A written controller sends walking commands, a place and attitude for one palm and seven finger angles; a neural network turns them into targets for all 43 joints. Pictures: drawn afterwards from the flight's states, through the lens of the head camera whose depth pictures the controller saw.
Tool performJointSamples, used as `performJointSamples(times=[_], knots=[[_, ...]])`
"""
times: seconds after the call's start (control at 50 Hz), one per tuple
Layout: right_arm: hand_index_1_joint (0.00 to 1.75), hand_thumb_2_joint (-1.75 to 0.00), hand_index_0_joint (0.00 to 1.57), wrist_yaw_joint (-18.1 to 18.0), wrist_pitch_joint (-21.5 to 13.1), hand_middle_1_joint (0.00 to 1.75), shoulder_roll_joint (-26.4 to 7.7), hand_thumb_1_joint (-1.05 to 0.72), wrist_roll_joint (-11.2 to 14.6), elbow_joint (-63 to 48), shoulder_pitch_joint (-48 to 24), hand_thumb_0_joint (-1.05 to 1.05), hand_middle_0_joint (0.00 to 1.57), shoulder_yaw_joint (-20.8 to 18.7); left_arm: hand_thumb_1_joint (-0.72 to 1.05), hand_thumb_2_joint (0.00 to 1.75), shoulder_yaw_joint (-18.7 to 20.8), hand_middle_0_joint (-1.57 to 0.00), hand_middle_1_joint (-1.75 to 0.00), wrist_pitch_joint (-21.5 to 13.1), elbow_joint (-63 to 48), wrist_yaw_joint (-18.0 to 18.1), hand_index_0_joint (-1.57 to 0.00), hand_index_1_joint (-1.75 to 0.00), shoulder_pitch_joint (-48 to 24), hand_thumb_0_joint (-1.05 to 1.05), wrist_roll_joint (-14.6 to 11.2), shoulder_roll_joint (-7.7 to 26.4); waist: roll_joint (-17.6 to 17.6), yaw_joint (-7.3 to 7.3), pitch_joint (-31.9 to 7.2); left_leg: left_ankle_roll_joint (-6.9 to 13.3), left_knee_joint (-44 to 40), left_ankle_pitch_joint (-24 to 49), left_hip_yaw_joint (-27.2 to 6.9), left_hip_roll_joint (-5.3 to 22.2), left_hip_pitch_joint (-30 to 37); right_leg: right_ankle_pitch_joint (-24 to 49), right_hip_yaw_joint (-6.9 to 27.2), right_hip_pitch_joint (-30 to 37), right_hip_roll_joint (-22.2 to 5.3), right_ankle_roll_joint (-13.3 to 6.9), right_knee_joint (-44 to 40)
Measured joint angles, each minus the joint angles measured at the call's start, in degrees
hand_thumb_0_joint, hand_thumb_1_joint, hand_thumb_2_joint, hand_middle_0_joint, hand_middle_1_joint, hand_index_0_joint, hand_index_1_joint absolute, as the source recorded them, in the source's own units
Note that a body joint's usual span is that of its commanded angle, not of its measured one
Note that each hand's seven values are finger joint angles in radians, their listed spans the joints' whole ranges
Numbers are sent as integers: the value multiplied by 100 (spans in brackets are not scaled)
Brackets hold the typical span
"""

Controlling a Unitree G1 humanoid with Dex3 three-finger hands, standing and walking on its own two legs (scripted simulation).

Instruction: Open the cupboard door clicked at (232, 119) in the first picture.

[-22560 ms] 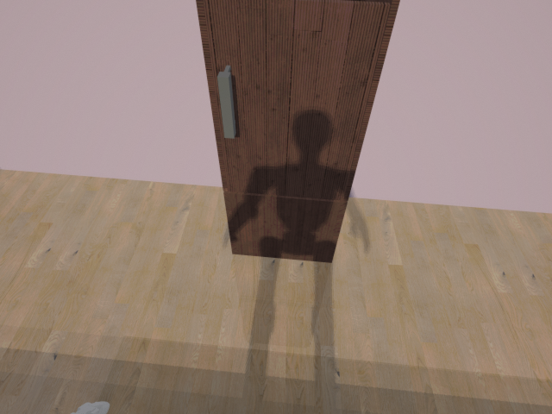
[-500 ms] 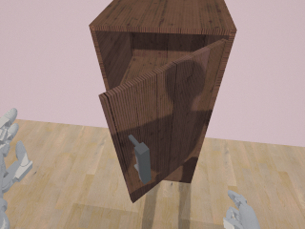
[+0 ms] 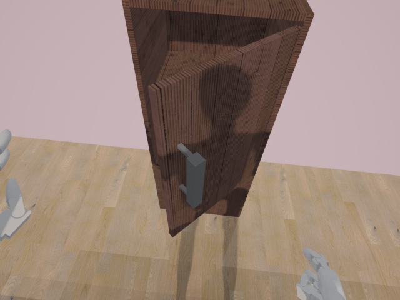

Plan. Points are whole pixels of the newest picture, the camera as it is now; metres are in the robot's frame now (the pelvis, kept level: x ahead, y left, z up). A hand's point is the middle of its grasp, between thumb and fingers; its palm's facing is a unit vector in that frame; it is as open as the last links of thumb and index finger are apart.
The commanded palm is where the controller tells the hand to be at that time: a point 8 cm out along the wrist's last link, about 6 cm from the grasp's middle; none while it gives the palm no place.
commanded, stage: step back with the hand held close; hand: left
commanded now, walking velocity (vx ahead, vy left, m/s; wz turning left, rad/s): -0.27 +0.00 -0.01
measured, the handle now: (188, 176) +0.37 +0.05 +0.02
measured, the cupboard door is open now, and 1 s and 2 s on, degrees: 46 46 46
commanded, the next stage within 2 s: stop stepping back and stand still in 0.66 s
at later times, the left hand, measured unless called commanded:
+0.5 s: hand out of the picture +0.13 +0.29 +0.17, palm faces +0.42 -0.77 -0.49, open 7.4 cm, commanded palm +0.06 +0.32 +0.18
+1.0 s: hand out of the picture +0.05 +0.26 +0.17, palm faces +0.36 -0.83 -0.43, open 7.4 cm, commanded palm -0.01 +0.29 +0.18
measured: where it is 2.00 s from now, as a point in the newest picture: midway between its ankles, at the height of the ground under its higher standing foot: outside the picture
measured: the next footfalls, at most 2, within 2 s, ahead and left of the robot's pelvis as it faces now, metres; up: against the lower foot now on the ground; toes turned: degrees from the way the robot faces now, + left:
right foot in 0.78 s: -0.23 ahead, -0.11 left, +0.00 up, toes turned -1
left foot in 0.92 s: -0.01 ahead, +0.08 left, +0.00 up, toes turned -5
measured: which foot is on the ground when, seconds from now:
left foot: down 0.00-0.80, up 0.82-0.90, down 0.92-1.00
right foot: down 0.00-0.42, up 0.44-0.76, down 0.78-1.00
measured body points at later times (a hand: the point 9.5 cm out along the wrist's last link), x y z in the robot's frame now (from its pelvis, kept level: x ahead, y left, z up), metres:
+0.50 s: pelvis -0.07 +0.02 +0.00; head -0.04 +0.05 +0.45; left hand +0.10 +0.33 +0.19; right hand +0.12 -0.22 -0.07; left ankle +0.03 +0.09 -0.73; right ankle -0.07 -0.12 -0.69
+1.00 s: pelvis -0.17 +0.01 -0.01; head -0.18 +0.04 +0.44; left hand +0.02 +0.30 +0.19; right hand -0.05 -0.25 -0.08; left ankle -0.05 +0.08 -0.73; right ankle -0.27 -0.12 -0.73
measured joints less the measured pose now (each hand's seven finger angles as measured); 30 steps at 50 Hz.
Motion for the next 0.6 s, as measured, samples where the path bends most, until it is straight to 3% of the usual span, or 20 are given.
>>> performJointSamples(times=[0.12, 0.2, 0.28, 0.38, 0.42, 0.46, 0.52, 0.6], knots=[[30, -89, 20, -7, -162, 30, 77, -90, -42, 38, 151, 1, 21, 38, 89, 90, 110, -22, -30, -86, -15, 14, -21, -30, -134, 1, 104, 20, -67, -42, 77, 50, 117, 100, -94, -82, -175, -305, 250, -167, 132, 79, 529], [30, -89, 20, 40, -274, 30, 146, -90, -86, 106, 179, 1, 21, 58, 89, 90, 262, -22, -30, -173, -54, -19, -21, -30, -175, 1, 128, 35, -107, 0, 23, 35, 244, 145, -134, -122, -395, -665, 536, 12, 268, -1, 670], [30, -89, 20, 121, -309, 30, 151, -90, -77, 248, -32, 1, 21, 44, 89, 90, 200, -22, -30, -214, -148, -20, -21, -30, -153, 1, 33, -66, -26, 55, 121, -53, 308, 88, -160, -14, -513, -496, 532, -39, 373, -31, 546], [30, -89, 20, 137, -209, 30, 89, -90, -64, 343, -112, 1, 21, -41, 89, 90, -49, -22, -30, -240, -299, -28, -21, -30, -111, 1, 8, -12, -71, -24, 17, -239, 579, -398, -217, -48, -498, -340, 482, -105, 318, 20, 422], [30, -89, 20, 88, -171, 30, 81, -90, -54, 336, -167, 1, 21, -70, 89, 90, 10, -22, -30, -256, -331, -42, -21, -30, -147, 1, -2, 112, -133, -57, 48, -46, 320, 224, -180, -87, -470, -302, 480, -178, 263, 86, 454], [30, -89, 20, 55, -195, 30, 116, -90, -82, 319, -246, 1, 21, -83, 89, 90, 174, -22, -30, -298, -240, -79, -22, -30, -169, 1, 3, 235, -156, -28, 117, 100, 179, 323, -113, -66, -441, -752, 596, -372, 353, 103, 1101], [30, -89, 20, 88, -376, 30, 229, -90, -154, 324, -247, 1, 20, -103, 89, 90, 358, -22, -30, -247, -178, -64, -22, -30, -155, 1, -30, 314, -84, -2, 71, 143, -251, 572, -142, 47, -393, -1431, 628, -528, 575, 68, 2616], [30, -89, 20, 178, -532, 30, 345, -90, -166, 430, -236, 1, 20, 1, 89, 90, 317, -22, -30, -152, -319, 54, -21, -30, -79, 1, -127, 165, -104, 149, -150, 97, -891, 1021, -36, 224, -370, -1866, 438, -81, 461, 60, 2734]])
